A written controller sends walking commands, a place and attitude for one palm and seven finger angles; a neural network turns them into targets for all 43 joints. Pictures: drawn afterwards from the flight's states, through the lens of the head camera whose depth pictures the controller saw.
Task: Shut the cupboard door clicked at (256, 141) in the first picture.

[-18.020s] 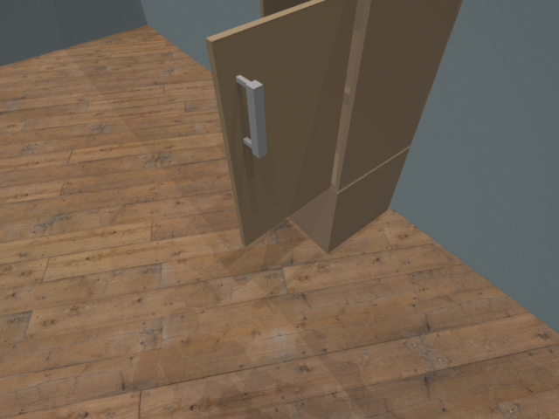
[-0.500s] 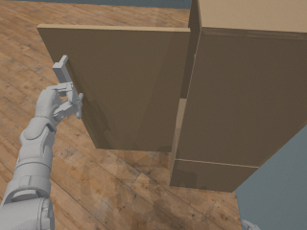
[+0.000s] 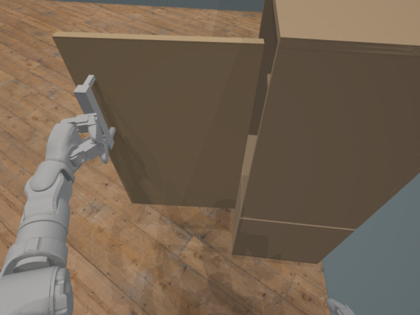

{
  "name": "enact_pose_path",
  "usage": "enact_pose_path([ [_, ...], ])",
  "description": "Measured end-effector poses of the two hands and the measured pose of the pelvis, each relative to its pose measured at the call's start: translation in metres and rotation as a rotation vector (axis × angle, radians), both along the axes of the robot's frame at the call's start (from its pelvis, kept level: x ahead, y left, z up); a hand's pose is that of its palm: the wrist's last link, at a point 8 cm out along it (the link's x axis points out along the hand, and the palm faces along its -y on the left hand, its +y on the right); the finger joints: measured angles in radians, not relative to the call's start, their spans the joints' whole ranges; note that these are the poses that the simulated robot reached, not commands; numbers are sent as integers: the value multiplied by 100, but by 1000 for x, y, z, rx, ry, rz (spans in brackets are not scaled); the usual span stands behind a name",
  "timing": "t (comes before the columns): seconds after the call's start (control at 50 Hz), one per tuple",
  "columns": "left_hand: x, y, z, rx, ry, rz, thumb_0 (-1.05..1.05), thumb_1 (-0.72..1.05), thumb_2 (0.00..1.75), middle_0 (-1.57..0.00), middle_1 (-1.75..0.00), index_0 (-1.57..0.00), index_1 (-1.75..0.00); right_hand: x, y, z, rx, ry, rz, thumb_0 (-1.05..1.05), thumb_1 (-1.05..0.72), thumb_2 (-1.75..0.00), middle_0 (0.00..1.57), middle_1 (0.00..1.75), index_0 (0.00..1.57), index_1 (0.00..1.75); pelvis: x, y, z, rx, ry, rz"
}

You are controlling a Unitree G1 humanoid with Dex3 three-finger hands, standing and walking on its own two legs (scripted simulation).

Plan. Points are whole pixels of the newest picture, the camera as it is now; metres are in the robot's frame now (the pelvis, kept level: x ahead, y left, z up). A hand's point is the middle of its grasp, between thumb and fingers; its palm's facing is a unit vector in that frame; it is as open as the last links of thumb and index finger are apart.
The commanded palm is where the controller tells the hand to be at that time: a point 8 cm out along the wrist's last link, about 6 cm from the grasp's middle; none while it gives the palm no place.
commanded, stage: push the door shut along its arc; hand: left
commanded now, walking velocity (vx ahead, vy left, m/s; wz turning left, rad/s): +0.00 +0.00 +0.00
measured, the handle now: (99, 114) +0.49 +0.24 +0.11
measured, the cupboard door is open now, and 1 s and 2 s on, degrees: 93 77 64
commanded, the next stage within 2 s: pull the fist back off the door in 1.82 s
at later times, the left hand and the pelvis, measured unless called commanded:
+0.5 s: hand (110, 129) +0.44 +0.20 +0.12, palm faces -0.16 -0.99 -0.03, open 3.2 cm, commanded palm +0.44 +0.24 +0.11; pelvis -0.01 +0.01 -0.01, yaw +1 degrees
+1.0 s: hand (135, 106) +0.51 +0.17 +0.12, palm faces -0.27 -0.96 -0.01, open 3.1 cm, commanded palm +0.52 +0.21 +0.11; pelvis -0.02 +0.01 -0.02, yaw +0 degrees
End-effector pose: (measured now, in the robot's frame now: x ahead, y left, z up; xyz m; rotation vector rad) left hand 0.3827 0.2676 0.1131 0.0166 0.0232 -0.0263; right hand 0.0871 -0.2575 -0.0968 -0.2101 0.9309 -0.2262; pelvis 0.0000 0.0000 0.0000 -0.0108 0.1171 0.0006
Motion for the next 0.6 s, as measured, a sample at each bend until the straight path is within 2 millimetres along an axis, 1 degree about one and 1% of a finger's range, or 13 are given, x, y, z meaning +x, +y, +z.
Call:
enact_pose_path([
  [0.1, 8, -4, 1, 4, -1, -31, 2, 90, 90, -130, -150, -130, -150, 1, -1, 0, -12, 5, 7, 1, -90, -90, 20, 30, 20, 30, -1, 1, -1, -1, 5, 5],
  [0.2, 20, -3, 2, -3, 3, -56, 2, 90, 90, -130, -150, -132, -150, -6, -3, -1, -22, 30, -2, 1, -90, -90, 20, 30, 20, 30, -1, 1, -3, -2, 16, 5],
  [0.28, 26, -2, 3, 3, 9, -74, 2, 90, 90, -130, -150, -133, -150, -19, -4, -4, -27, 66, -13, 1, -90, -90, 20, 30, 20, 30, -2, 3, -4, -4, 25, 6],
  [0.4, 35, -1, 4, 11, 14, -101, 2, 90, 90, -130, -150, -134, -150, -42, -6, -10, -39, 141, -27, 1, -90, -90, 20, 30, 20, 30, -6, 4, -6, -8, 42, 13],
  [0.5, 45, -8, 5, 12, 14, -136, 2, 90, 90, -130, -150, -134, -150, -60, -6, -13, -47, 194, -40, 1, -90, -90, 20, 30, 20, 30, -8, 6, -8, -10, 57, 17],
  [0.6, 56, -17, 6, -5, 21, -155, 2, 90, 90, -130, -150, -133, -150, -75, -6, -15, -52, 226, -52, 1, -90, -90, 20, 30, 20, 30, -11, 7, -10, -12, 72, 18],
])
